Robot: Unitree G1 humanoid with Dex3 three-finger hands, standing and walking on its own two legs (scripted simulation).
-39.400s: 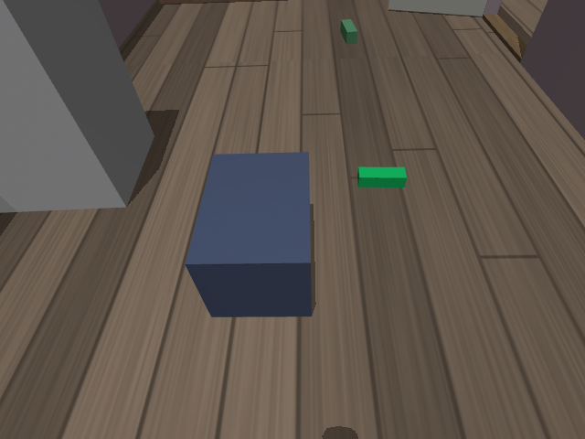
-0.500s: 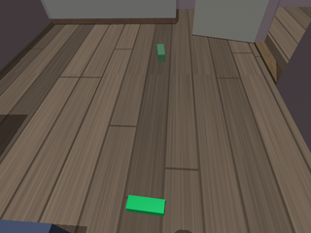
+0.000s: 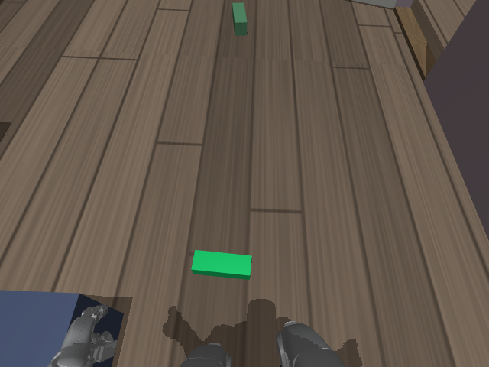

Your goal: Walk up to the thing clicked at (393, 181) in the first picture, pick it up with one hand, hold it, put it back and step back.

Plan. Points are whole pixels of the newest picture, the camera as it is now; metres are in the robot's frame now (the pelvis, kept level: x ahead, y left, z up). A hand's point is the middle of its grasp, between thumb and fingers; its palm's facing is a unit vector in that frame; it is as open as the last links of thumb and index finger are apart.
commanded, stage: step back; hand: left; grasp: from above
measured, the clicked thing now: (222, 264) +0.47 +0.11 -0.72
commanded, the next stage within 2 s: none
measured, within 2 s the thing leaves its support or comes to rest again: neither
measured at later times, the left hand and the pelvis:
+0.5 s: hand out of the picture +0.01 +0.24 -0.13, palm faces -0.06 -0.91 -0.41, open 7.4 cm; pelvis -0.11 -0.01 +0.01, yaw -3 degrees
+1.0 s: hand out of the picture -0.19 +0.24 -0.15, palm faces -0.10 -0.91 -0.40, open 7.4 cm; pelvis -0.29 -0.02 -0.01, yaw -5 degrees
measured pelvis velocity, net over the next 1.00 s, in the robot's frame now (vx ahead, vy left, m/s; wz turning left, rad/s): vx -0.29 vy -0.02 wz -0.09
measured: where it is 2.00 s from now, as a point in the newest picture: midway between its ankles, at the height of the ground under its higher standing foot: outside the picture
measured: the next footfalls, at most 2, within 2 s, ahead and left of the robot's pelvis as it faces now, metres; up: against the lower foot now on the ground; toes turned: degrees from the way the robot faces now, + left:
right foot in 0.26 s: -0.04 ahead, -0.13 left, +0.00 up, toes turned -2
left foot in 0.58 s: -0.10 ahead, +0.11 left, +0.00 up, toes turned -4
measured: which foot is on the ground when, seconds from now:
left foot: down 0.00-0.28, up 0.30-0.56, down 0.58-0.98, up 1.00-1.00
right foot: up 0.00-0.24, down 0.26-0.60, up 0.62-0.94, down 0.96-1.00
